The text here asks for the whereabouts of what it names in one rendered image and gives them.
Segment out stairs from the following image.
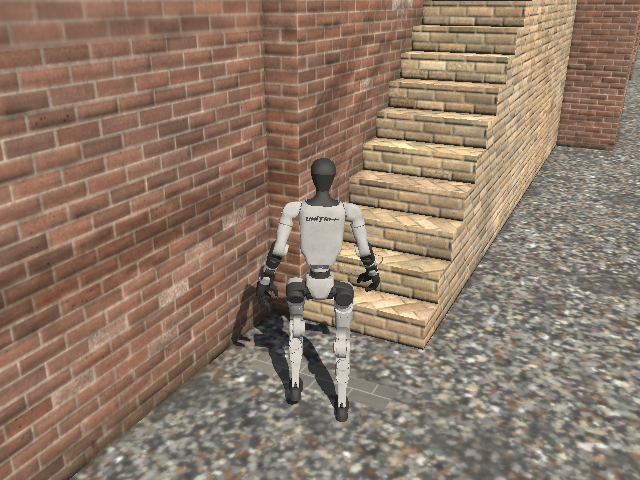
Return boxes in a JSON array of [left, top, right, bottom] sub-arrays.
[[303, 0, 577, 350]]

